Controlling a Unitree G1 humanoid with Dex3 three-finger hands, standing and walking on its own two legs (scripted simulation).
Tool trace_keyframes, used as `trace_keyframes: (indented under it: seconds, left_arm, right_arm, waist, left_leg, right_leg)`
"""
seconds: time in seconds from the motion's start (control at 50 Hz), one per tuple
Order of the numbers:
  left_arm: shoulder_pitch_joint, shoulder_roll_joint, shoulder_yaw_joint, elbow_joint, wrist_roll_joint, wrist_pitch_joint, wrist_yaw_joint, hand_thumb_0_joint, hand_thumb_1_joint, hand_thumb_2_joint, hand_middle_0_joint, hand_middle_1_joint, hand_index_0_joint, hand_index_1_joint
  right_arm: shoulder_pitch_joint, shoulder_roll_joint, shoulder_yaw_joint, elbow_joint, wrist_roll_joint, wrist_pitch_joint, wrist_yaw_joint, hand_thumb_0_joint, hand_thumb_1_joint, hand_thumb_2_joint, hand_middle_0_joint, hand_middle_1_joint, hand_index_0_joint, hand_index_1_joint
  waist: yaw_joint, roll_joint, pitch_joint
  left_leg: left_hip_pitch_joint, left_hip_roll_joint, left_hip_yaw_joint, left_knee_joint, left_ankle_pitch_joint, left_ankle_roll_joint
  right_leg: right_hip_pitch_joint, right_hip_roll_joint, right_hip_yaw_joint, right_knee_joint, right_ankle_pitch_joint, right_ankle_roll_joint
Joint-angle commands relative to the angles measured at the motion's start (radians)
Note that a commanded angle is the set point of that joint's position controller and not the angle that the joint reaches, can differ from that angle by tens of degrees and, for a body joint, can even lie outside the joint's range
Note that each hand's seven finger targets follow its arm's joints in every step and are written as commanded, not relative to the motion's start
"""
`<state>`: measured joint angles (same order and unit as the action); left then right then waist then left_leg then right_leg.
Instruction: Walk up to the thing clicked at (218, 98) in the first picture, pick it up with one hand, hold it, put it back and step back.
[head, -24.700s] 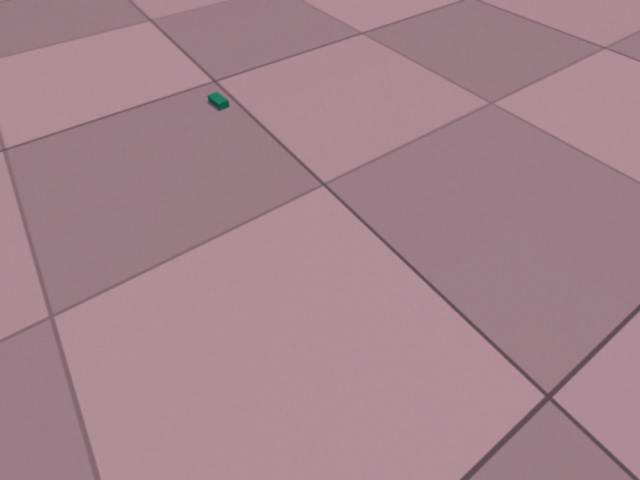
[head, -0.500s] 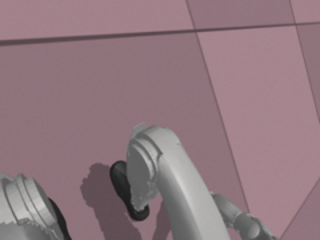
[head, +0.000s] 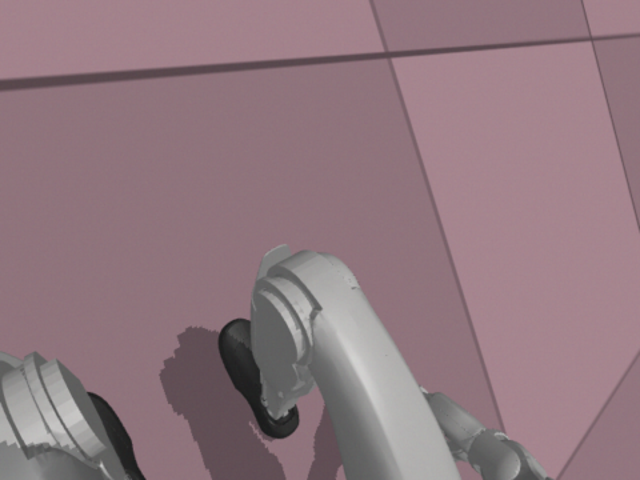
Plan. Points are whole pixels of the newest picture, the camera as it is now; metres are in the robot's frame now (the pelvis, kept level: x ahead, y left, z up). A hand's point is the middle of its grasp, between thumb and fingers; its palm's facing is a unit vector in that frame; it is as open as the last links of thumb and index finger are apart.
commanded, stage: close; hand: left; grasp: from above
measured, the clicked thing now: out of the picture +0.45 +0.40 -0.29
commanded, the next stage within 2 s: settle in 1.60 s
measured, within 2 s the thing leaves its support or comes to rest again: leaves its support in 1.96 s
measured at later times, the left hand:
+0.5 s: hand out of the picture +0.43 +0.39 -0.26, palm faces -0.44 -0.18 -0.88, open 12.3 cm
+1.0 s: hand out of the picture +0.43 +0.39 -0.26, palm faces -0.43 -0.19 -0.88, open 10.3 cm
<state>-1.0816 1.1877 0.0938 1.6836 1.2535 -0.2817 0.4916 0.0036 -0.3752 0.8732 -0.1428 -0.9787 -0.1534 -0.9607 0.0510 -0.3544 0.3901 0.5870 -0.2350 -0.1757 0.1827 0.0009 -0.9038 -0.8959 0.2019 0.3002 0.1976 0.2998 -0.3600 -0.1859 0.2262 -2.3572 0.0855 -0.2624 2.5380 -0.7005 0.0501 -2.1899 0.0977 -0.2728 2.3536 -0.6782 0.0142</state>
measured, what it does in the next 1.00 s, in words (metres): stands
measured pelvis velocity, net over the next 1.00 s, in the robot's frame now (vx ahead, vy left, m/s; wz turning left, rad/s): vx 0.00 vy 0.00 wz -0.01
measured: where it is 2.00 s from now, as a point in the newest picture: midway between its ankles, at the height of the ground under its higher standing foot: (200, 437)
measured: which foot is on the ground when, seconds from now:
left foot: down 0.00-1.00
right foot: down 0.00-1.00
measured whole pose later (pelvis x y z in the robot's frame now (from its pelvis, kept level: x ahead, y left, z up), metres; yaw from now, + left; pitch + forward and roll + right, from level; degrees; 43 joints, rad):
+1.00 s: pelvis +0.00 +0.00 +0.00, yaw +0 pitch +26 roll -17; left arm -1.08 1.18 0.11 1.67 1.26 -0.29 0.52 0.00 0.09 0.51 -0.49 -0.68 -0.52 -0.64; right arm 0.04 -0.35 0.39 0.59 -0.24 -0.18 0.19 0.00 -0.89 -0.89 0.20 0.30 0.20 0.30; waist -0.35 -0.19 0.22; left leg -2.36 0.08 -0.27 2.54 -0.71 0.05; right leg -2.19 0.10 -0.28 2.35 -0.68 0.01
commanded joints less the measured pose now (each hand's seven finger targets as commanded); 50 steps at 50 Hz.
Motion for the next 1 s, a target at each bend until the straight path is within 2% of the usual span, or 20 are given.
trace_keyframes:
  seconds: [0.0,0.04,0.08,0.14,0.22,0.26,0.34,0.44,0.46,0.48,0.58,0.62,0.68,0.74,0.82,0.88,0.9,0.92,0.94,0.98]
  left_arm:
    - [-0.186,0.257,0.010,-0.118,-0.018,-0.017,0.034,0.000,-0.381,0.849,-0.128,-0.955,-0.143,-0.937]
    - [-0.194,0.272,0.021,-0.126,-0.015,-0.025,0.041,0.000,-0.385,0.867,-0.130,-0.959,-0.142,-0.944]
    - [-0.186,0.253,0.009,-0.107,-0.014,-0.027,0.043,0.000,-0.384,0.860,-0.128,-0.957,-0.141,-0.941]
    - [-0.196,0.266,0.012,-0.138,-0.002,-0.027,0.053,0.000,-0.306,0.814,-0.177,-0.941,-0.199,-0.915]
    - [-0.198,0.252,0.009,-0.124,-0.003,-0.028,0.067,0.000,-0.261,0.771,-0.198,-0.923,-0.228,-0.891]
    - [-0.217,0.288,0.037,-0.147,0.003,-0.029,0.078,0.000,-0.238,0.753,-0.220,-0.903,-0.248,-0.871]
    - [-0.220,0.254,0.021,-0.132,0.003,-0.014,0.082,0.000,-0.188,0.716,-0.260,-0.874,-0.291,-0.840]
    - [-0.170,0.246,0.016,-0.075,-0.002,0.003,0.070,0.000,-0.131,0.674,-0.309,-0.837,-0.341,-0.802]
    - [-0.182,0.264,0.036,-0.105,-0.011,0.000,0.070,0.000,-0.105,0.658,-0.327,-0.818,-0.359,-0.783]
    - [-0.220,0.278,0.029,-0.159,-0.006,-0.004,0.067,0.000,-0.094,0.648,-0.331,-0.815,-0.365,-0.777]
    - [-0.189,0.218,0.004,-0.093,-0.020,-0.004,0.054,0.000,-0.051,0.606,-0.359,-0.787,-0.397,-0.745]
    - [-0.216,0.256,0.021,-0.141,-0.025,-0.011,0.056,0.000,-0.026,0.583,-0.380,-0.767,-0.419,-0.724]
    - [-0.170,0.233,0.003,-0.086,-0.014,-0.008,0.048,0.000,0.000,0.563,-0.404,-0.739,-0.442,-0.698]
    - [-0.199,0.265,0.023,-0.133,-0.020,-0.022,0.055,0.000,0.047,0.543,-0.436,-0.729,-0.477,-0.685]
    - [-0.190,0.251,0.013,-0.119,-0.007,-0.017,0.058,0.000,0.083,0.517,-0.478,-0.683,-0.515,-0.643]
    - [-0.188,0.271,0.039,-0.116,-0.013,-0.014,0.072,0.000,0.119,0.486,-0.506,-0.648,-0.544,-0.607]
    - [-0.185,0.260,0.020,-0.119,-0.006,-0.012,0.068,0.000,0.120,0.485,-0.511,-0.642,-0.547,-0.603]
    - [-0.183,0.254,0.035,-0.114,-0.016,-0.014,0.069,0.000,0.137,0.469,-0.522,-0.631,-0.559,-0.591]
    - [-0.197,0.250,0.019,-0.135,-0.001,-0.013,0.067,0.000,0.163,0.451,-0.537,-0.623,-0.577,-0.580]
    - [-0.195,0.258,0.023,-0.126,-0.005,-0.004,0.065,0.000,0.184,0.449,-0.554,-0.611,-0.593,-0.569]
  right_arm:
    - [0.170,-0.331,-0.089,0.003,0.008,0.006,-0.017,0.000,-0.894,-0.900,0.199,0.300,0.199,0.300]
    - [0.167,-0.330,-0.089,0.009,0.003,0.008,-0.020,0.000,-0.893,-0.900,0.199,0.300,0.199,0.300]
    - [0.166,-0.334,-0.095,0.012,0.003,0.008,-0.020,0.000,-0.893,-0.899,0.199,0.300,0.199,0.300]
    - [0.174,-0.335,-0.095,0.014,-0.002,0.005,-0.018,0.000,-0.885,-0.896,0.200,0.300,0.200,0.300]
    - [0.182,-0.341,-0.097,0.020,-0.004,0.000,-0.013,0.000,-0.884,-0.895,0.200,0.300,0.200,0.300]
    - [0.173,-0.342,-0.100,0.018,-0.004,0.002,-0.013,0.000,-0.885,-0.896,0.200,0.300,0.200,0.300]
    - [0.176,-0.343,-0.108,0.017,-0.004,-0.002,-0.006,0.000,-0.887,-0.896,0.200,0.300,0.200,0.300]
    - [0.164,-0.341,-0.107,0.016,-0.004,-0.004,-0.004,0.000,-0.887,-0.897,0.200,0.300,0.200,0.300]
    - [0.166,-0.337,-0.102,0.016,-0.003,-0.003,-0.004,0.000,-0.886,-0.896,0.200,0.300,0.200,0.300]
    - [0.173,-0.347,-0.111,0.015,0.000,-0.004,-0.004,0.000,-0.885,-0.895,0.200,0.300,0.200,0.300]
    - [0.166,-0.331,-0.099,0.015,0.000,-0.003,-0.003,0.000,-0.885,-0.895,0.200,0.300,0.200,0.300]
    - [0.171,-0.336,-0.102,0.015,0.002,0.000,-0.006,0.000,-0.884,-0.895,0.200,0.300,0.200,0.300]
    - [0.170,-0.328,-0.091,0.015,0.001,-0.003,-0.006,0.000,-0.886,-0.895,0.200,0.300,0.200,0.300]
    - [0.163,-0.334,-0.094,0.013,0.002,0.001,-0.011,0.000,-0.885,-0.896,0.200,0.300,0.200,0.300]
    - [0.169,-0.331,-0.096,0.018,0.001,-0.003,-0.007,0.000,-0.886,-0.896,0.200,0.300,0.200,0.300]
    - [0.173,-0.340,-0.103,0.021,0.000,-0.001,-0.007,0.000,-0.885,-0.895,0.200,0.300,0.200,0.300]
    - [0.171,-0.340,-0.103,0.020,-0.001,-0.003,-0.005,0.000,-0.886,-0.896,0.200,0.300,0.200,0.300]
    - [0.167,-0.339,-0.107,0.022,-0.001,-0.001,-0.006,0.000,-0.885,-0.895,0.200,0.300,0.200,0.300]
    - [0.171,-0.340,-0.108,0.021,-0.004,-0.002,-0.005,0.000,-0.885,-0.895,0.200,0.300,0.200,0.300]
    - [0.172,-0.336,-0.102,0.022,0.001,-0.001,-0.004,0.000,-0.885,-0.895,0.200,0.300,0.200,0.300]
  waist:
    - [-0.049,0.576,-0.637]
    - [-0.044,0.584,-0.671]
    - [-0.049,0.576,-0.634]
    - [-0.041,0.587,-0.652]
    - [-0.053,0.602,-0.644]
    - [-0.037,0.637,-0.694]
    - [-0.048,0.631,-0.672]
    - [-0.039,0.614,-0.638]
    - [-0.035,0.602,-0.668]
    - [-0.034,0.632,-0.688]
    - [-0.058,0.572,-0.642]
    - [-0.046,0.585,-0.662]
    - [-0.049,0.562,-0.625]
    - [-0.034,0.595,-0.681]
    - [-0.043,0.600,-0.656]
    - [-0.034,0.604,-0.664]
    - [-0.036,0.610,-0.648]
    - [-0.035,0.607,-0.658]
    - [-0.037,0.628,-0.656]
    - [-0.040,0.616,-0.663]
  left_leg:
    - [0.533,0.027,0.017,-0.252,0.227,-0.039]
    - [0.555,0.029,0.021,-0.244,0.247,-0.037]
    - [0.530,0.029,0.027,-0.239,0.230,-0.034]
    - [0.543,0.027,0.036,-0.232,0.264,-0.034]
    - [0.562,0.030,0.019,-0.240,0.268,-0.041]
    - [0.594,0.031,0.009,-0.252,0.287,-0.049]
    - [0.572,0.029,0.020,-0.242,0.291,-0.045]
    - [0.549,0.029,0.025,-0.245,0.264,-0.042]
    - [0.556,0.028,0.023,-0.241,0.270,-0.040]
    - [0.583,0.029,0.021,-0.243,0.287,-0.044]
    - [0.536,0.029,0.017,-0.238,0.253,-0.037]
    - [0.527,0.025,0.030,-0.238,0.241,-0.035]
    - [0.519,0.025,0.027,-0.239,0.240,-0.036]
    - [0.563,0.028,0.019,-0.242,0.266,-0.040]
    - [0.557,0.029,0.024,-0.237,0.265,-0.040]
    - [0.551,0.028,0.021,-0.243,0.276,-0.044]
    - [0.554,0.028,0.022,-0.245,0.274,-0.043]
    - [0.556,0.030,0.017,-0.250,0.272,-0.045]
    - [0.569,0.030,0.018,-0.248,0.286,-0.047]
    - [0.565,0.031,0.016,-0.245,0.273,-0.044]
  right_leg:
    - [0.299,0.034,-0.029,-0.189,0.253,-0.031]
    - [0.317,0.039,-0.030,-0.195,0.271,-0.029]
    - [0.309,0.041,-0.026,-0.201,0.262,-0.028]
    - [0.323,0.042,-0.022,-0.198,0.289,-0.028]
    - [0.302,0.040,-0.035,-0.189,0.282,-0.030]
    - [0.310,0.036,-0.041,-0.178,0.293,-0.033]
    - [0.303,0.039,-0.038,-0.182,0.301,-0.032]
    - [0.307,0.042,-0.032,-0.194,0.282,-0.032]
    - [0.319,0.042,-0.036,-0.195,0.287,-0.028]
    - [0.309,0.037,-0.034,-0.185,0.294,-0.031]
    - [0.306,0.041,-0.037,-0.194,0.276,-0.028]
    - [0.333,0.041,-0.028,-0.205,0.276,-0.027]
    - [0.313,0.039,-0.030,-0.198,0.269,-0.028]
    - [0.321,0.040,-0.034,-0.191,0.281,-0.029]
    - [0.309,0.041,-0.031,-0.191,0.282,-0.030]
    - [0.317,0.039,-0.036,-0.187,0.294,-0.031]
    - [0.300,0.040,-0.034,-0.184,0.284,-0.033]
    - [0.302,0.041,-0.041,-0.187,0.282,-0.032]
    - [0.294,0.041,-0.040,-0.182,0.293,-0.033]
    - [0.295,0.038,-0.037,-0.184,0.279,-0.032]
